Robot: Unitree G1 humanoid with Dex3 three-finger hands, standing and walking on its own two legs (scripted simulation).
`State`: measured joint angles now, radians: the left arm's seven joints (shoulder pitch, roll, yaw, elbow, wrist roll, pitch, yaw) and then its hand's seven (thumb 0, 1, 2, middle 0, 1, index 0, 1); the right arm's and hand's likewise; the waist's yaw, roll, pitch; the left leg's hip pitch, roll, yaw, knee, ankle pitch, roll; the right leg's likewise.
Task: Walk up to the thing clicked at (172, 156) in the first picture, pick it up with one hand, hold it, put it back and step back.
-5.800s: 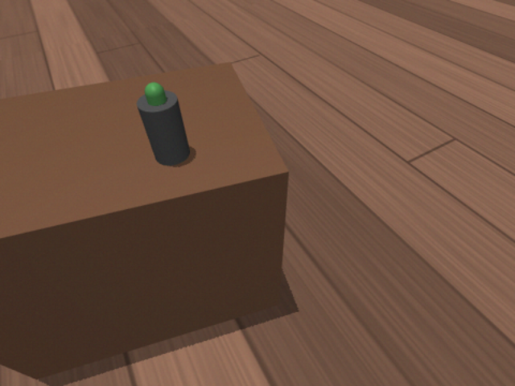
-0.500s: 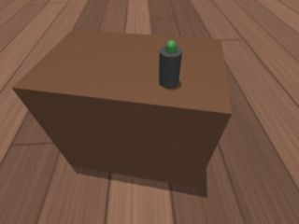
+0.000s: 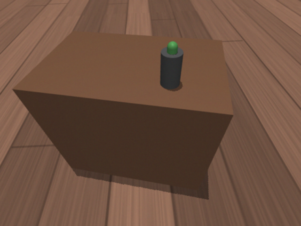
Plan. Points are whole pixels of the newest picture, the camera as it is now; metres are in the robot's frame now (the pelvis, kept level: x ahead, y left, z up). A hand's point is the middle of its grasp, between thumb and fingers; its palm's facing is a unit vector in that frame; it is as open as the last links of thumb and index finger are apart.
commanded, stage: stand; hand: left
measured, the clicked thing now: (171, 64) +0.69 -0.07 +0.06
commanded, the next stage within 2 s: walk up in 0.32 s
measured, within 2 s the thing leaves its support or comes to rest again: neither
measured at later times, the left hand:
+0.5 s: hand out of the picture +0.09 +0.25 -0.16, palm faces -0.06 -0.93 -0.36, open 7.4 cm
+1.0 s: hand (112, 223) +0.19 +0.15 -0.18, palm faces -0.15 -0.94 -0.31, open 7.4 cm
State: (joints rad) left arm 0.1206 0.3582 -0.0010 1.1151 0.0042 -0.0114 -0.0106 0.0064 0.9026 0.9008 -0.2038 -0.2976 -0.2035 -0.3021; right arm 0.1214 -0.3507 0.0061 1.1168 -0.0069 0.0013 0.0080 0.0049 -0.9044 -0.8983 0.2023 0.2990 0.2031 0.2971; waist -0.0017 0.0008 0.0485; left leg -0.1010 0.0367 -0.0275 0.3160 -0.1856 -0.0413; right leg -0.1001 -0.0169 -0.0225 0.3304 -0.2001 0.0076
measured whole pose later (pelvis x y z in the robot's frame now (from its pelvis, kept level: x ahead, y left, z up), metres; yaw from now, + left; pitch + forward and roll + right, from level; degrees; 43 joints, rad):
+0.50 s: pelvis +0.01 -0.03 -0.01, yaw -4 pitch -2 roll +2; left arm 0.21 0.44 0.10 1.00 0.04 0.06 -0.09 0.01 0.90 0.90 -0.20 -0.30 -0.20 -0.30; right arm 0.23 -0.37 -0.07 1.03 -0.04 -0.06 -0.01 0.00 -0.90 -0.90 0.21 0.30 0.21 0.30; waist 0.00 -0.06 0.05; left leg -0.09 0.07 0.03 0.40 -0.27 -0.03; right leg -0.36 -0.03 0.07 0.85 -0.43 -0.02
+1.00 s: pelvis +0.13 -0.11 -0.03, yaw -9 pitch -3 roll -1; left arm 0.33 0.40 0.04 0.90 0.00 -0.01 -0.03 0.01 0.90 0.90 -0.21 -0.30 -0.21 -0.30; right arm 0.25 -0.37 -0.06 0.90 -0.03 -0.04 0.02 0.01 -0.90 -0.90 0.20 0.30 0.20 0.30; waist 0.04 -0.04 0.11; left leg -0.34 0.02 0.05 0.62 -0.22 0.02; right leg -0.19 0.03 0.02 0.67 -0.40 -0.03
